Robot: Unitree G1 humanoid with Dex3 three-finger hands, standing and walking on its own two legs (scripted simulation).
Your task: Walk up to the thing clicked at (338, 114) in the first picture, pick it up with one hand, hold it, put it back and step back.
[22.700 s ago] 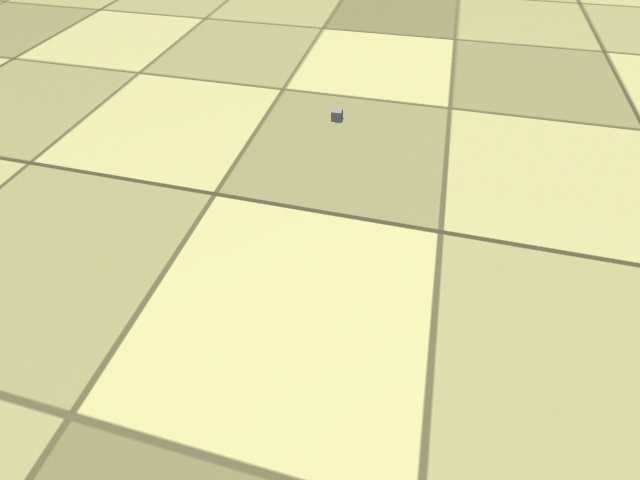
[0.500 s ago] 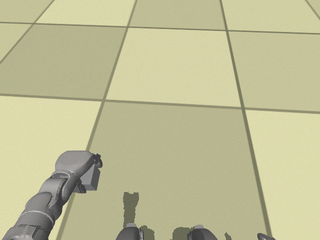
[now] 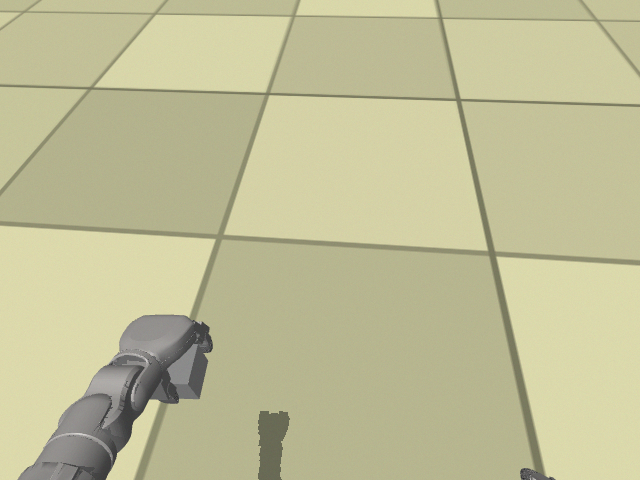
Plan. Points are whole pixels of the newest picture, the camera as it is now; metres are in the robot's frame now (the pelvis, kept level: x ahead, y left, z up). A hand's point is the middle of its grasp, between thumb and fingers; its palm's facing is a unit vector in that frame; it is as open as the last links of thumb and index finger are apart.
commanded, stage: hold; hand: left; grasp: from above
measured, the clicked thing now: (179, 371) +0.31 +0.23 -0.10
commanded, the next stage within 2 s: crouch in 1.72 s
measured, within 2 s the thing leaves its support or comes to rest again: neither
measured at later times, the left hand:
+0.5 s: hand (167, 374) +0.28 +0.22 -0.03, palm faces -0.48 -0.01 -0.87, open 8.7 cm
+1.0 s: hand (164, 384) +0.26 +0.21 -0.01, palm faces -0.47 -0.01 -0.88, open 8.7 cm
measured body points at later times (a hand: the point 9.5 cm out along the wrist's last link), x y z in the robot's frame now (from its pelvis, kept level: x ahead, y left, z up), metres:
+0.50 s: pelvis -0.01 -0.01 +0.01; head +0.02 -0.02 +0.46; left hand +0.30 +0.21 +0.02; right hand +0.13 -0.27 -0.11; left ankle +0.02 +0.12 -0.71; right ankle +0.00 -0.15 -0.71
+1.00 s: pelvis -0.02 -0.01 +0.02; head -0.01 -0.03 +0.47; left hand +0.28 +0.21 +0.04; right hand +0.13 -0.26 -0.10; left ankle +0.02 +0.12 -0.71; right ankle +0.00 -0.15 -0.71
